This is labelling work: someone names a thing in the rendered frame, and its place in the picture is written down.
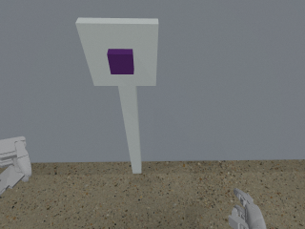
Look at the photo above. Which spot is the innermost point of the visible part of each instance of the button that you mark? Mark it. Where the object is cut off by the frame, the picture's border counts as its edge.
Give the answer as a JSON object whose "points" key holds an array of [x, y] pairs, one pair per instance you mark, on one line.
{"points": [[121, 61]]}

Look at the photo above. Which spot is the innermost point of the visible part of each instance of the panel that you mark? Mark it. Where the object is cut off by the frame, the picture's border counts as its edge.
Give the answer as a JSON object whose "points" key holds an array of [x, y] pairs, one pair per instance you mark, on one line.
{"points": [[97, 36]]}

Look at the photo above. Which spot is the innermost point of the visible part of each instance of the left robot hand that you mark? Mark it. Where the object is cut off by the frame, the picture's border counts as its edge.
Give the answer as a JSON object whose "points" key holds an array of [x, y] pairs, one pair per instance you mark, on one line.
{"points": [[13, 154]]}

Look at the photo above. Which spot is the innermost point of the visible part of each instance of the right robot hand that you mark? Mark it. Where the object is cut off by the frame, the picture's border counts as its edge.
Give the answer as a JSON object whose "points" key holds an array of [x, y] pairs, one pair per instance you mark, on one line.
{"points": [[248, 218]]}

